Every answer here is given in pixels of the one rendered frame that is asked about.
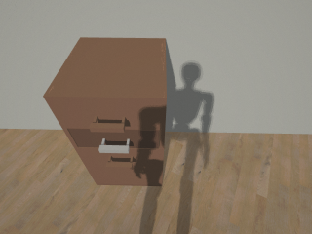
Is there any drawer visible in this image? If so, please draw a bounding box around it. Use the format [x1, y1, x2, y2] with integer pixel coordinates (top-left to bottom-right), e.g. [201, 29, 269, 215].
[68, 128, 160, 149]

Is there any handle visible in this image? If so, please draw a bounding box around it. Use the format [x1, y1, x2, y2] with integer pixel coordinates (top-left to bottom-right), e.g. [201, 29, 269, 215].
[105, 162, 133, 170]
[98, 138, 130, 154]
[89, 123, 125, 133]

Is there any cabinet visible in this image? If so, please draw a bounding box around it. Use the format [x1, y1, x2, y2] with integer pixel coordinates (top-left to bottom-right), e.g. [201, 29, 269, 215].
[43, 37, 167, 186]

